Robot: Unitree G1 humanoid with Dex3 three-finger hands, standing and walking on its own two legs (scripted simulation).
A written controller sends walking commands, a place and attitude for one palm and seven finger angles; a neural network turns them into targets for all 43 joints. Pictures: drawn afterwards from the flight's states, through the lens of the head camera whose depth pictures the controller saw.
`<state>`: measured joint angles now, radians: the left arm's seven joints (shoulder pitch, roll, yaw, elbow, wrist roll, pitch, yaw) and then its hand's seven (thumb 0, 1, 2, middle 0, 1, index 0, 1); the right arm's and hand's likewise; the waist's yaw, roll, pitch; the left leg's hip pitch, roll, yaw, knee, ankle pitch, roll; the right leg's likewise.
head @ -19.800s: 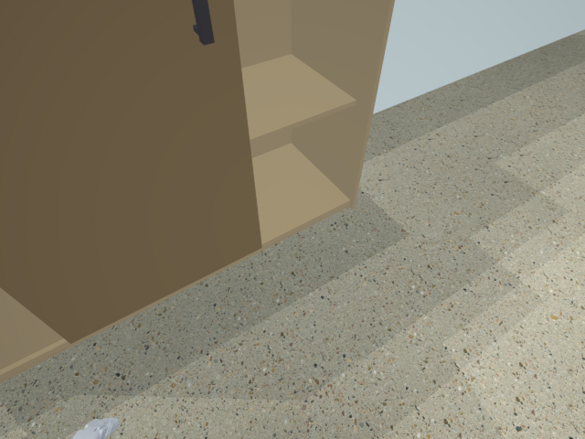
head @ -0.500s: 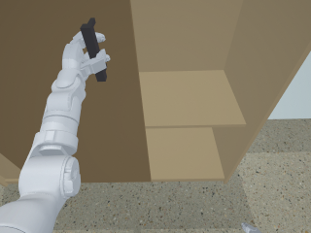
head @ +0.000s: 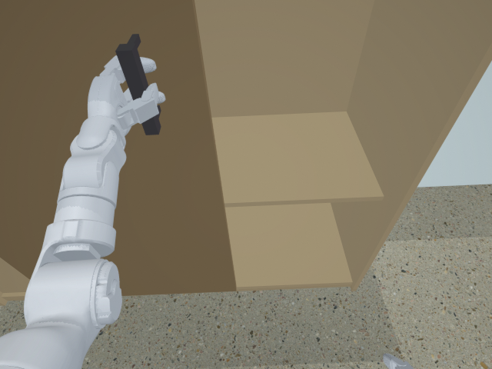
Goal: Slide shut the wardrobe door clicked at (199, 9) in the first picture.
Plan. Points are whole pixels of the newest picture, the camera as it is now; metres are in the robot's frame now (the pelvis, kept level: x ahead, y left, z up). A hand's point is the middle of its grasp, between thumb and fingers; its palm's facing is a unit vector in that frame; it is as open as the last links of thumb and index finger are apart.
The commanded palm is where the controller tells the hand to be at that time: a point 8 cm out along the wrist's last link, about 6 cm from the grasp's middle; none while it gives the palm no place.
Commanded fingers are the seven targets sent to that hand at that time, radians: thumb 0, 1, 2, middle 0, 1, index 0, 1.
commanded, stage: grip the handle and tug to test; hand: left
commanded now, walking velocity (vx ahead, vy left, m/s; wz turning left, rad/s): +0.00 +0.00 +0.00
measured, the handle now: (144, 86) +0.51 +0.17 +0.22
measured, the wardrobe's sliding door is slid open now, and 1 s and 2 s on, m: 0.48 0.48 0.44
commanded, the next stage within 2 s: tug the door sideways, standing still in 0.02 s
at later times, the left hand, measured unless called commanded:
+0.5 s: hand (152, 101) +0.45 +0.14 +0.23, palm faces +0.11 -0.99 -0.01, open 5.9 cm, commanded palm +0.43 +0.16 +0.22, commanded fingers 0.00 0.90 0.90 -0.45 -1.40 -0.45 -1.40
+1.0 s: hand (154, 102) +0.45 +0.14 +0.23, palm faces +0.13 -0.99 -0.04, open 6.0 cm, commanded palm +0.43 +0.14 +0.22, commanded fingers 0.00 0.90 0.90 -0.45 -1.40 -0.45 -1.40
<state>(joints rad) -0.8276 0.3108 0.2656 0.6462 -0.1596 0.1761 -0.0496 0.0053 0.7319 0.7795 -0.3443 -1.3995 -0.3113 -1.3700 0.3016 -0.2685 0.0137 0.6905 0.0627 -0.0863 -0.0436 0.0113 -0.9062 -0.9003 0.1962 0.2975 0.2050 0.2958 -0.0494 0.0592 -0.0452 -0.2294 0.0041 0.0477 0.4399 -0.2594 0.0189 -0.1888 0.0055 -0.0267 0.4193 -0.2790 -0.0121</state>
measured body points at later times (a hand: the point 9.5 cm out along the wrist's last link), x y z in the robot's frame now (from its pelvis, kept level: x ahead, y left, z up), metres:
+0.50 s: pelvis +0.00 +0.00 +0.00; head +0.01 -0.02 +0.45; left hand +0.44 +0.20 +0.23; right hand +0.13 -0.24 -0.12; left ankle -0.02 +0.11 -0.74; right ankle -0.04 -0.11 -0.74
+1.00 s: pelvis -0.01 +0.01 +0.00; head +0.01 +0.00 +0.45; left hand +0.44 +0.19 +0.23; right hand +0.10 -0.23 -0.13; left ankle -0.02 +0.11 -0.74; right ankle -0.04 -0.11 -0.74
